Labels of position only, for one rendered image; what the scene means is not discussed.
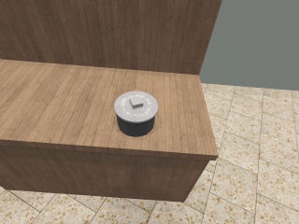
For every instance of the pot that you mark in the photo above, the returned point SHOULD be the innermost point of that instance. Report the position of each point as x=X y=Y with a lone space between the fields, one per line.
x=135 y=129

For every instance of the knob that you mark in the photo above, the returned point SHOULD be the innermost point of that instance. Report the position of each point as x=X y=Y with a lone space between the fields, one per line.
x=136 y=102

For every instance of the table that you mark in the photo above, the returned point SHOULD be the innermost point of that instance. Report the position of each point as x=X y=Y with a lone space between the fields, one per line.
x=63 y=65

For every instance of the lid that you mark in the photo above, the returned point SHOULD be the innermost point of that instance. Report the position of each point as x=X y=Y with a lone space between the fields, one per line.
x=126 y=112

